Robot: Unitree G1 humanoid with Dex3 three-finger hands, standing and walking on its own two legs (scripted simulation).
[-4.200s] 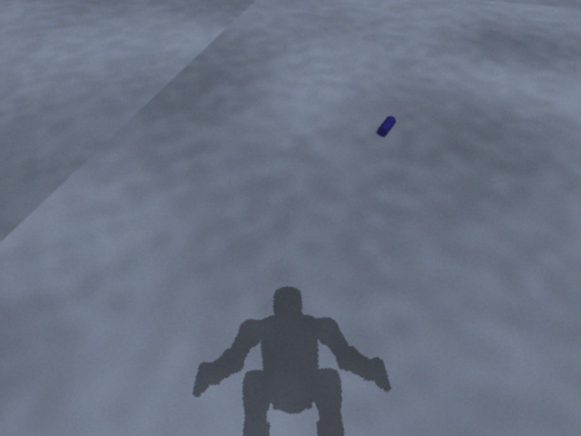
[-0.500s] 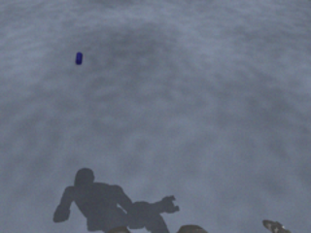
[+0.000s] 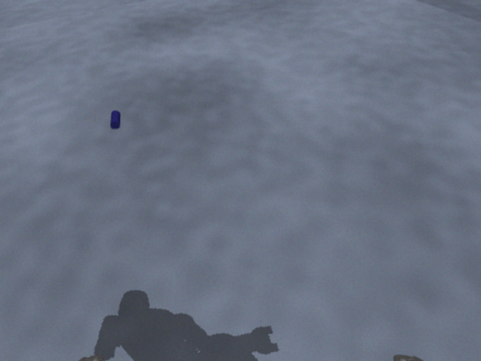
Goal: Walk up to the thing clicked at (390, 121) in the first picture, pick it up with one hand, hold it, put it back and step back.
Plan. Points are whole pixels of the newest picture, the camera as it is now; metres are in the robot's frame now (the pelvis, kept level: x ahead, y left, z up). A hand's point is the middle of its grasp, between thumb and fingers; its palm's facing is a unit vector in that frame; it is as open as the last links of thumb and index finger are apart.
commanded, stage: walk up
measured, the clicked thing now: (115, 119) +1.71 +0.85 -0.74
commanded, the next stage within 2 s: stand in 0.18 s
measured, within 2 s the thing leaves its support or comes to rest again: neither
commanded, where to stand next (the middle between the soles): +0.08 +0.02 m, yaw +1 degrees
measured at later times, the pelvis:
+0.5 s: pelvis +0.00 +0.01 +0.01, yaw +1 degrees
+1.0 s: pelvis +0.01 +0.01 +0.01, yaw +2 degrees
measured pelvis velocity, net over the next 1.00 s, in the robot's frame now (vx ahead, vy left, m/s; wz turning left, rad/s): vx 0.01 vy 0.01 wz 0.03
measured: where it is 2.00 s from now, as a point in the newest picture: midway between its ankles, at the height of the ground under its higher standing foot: outside the picture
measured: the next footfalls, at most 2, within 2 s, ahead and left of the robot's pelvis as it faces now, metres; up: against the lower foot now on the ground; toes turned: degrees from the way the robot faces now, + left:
none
